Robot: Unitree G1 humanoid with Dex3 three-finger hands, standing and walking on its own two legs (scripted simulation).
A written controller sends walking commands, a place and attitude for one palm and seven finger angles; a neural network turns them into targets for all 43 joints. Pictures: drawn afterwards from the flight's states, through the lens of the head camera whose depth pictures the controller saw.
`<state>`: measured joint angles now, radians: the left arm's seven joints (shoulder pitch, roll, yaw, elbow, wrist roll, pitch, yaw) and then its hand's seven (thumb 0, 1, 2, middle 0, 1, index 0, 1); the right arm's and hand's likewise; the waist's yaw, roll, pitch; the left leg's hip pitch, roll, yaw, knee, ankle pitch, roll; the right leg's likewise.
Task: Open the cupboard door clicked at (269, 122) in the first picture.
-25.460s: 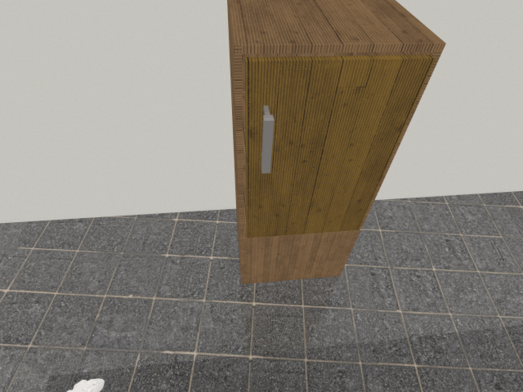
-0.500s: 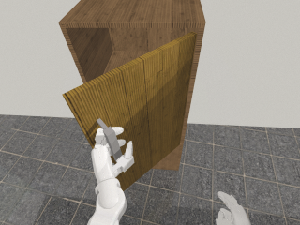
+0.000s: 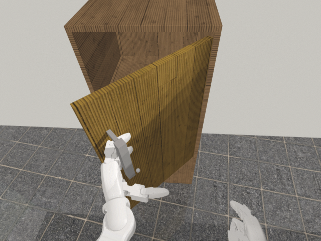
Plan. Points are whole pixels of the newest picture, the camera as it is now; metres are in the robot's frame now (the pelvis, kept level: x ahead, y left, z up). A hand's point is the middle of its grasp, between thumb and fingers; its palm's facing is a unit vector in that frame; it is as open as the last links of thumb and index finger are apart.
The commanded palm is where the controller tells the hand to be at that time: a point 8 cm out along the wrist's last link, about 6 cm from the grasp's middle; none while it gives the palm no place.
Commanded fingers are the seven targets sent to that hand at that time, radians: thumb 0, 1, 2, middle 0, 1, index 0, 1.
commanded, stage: open thumb and fingers to let go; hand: left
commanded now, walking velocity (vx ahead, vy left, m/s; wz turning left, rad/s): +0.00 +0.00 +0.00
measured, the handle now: (121, 155) +0.31 +0.11 +0.07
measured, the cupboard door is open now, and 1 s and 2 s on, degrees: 45 48 47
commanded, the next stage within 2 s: slide the hand sideways off the handle in 0.08 s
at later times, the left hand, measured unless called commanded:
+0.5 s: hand (133, 187) +0.23 +0.07 +0.07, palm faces -0.15 -0.99 +0.07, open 16.3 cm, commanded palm +0.21 +0.13 +0.07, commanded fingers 0.00 -0.50 0.30 -0.15 -0.30 -0.15 -0.30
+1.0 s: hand (115, 200) +0.20 +0.11 +0.07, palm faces -0.10 -0.99 +0.02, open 16.0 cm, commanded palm +0.17 +0.17 +0.07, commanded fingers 0.00 -0.50 0.30 -0.15 -0.30 -0.15 -0.30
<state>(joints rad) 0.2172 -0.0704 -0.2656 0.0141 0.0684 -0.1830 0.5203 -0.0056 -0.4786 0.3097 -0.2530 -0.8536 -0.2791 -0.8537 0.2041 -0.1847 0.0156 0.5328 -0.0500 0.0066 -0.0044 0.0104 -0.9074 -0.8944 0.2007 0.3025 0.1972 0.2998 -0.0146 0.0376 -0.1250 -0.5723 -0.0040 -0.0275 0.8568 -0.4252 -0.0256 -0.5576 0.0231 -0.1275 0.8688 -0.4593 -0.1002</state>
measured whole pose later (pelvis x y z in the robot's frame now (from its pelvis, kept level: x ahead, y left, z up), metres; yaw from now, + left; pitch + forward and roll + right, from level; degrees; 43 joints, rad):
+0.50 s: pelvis -0.02 +0.04 -0.01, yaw -2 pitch +7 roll +0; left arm 0.24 0.01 -0.29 -0.04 -0.05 -0.22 0.10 -0.01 -0.51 0.30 -0.18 -0.32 -0.16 -0.34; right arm 0.26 -0.21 0.04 0.46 0.00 -0.03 0.00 0.01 -0.91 -0.89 0.20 0.30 0.20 0.30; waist -0.02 0.04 -0.09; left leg -0.60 -0.02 0.02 0.92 -0.43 0.03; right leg -0.58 0.00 -0.09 0.90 -0.44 -0.05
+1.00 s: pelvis +0.00 +0.05 -0.01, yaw -3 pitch +9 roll -1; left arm 0.50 0.07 -0.26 -0.27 -0.01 -0.24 0.08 -0.01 -0.50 0.30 -0.21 -0.33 -0.22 -0.34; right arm 0.26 -0.20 0.04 0.38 0.00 -0.02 0.02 0.01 -0.91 -0.89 0.20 0.30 0.20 0.30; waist 0.00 0.04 -0.11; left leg -0.64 -0.01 0.03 0.97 -0.49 0.04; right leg -0.62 0.01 -0.07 0.96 -0.48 -0.04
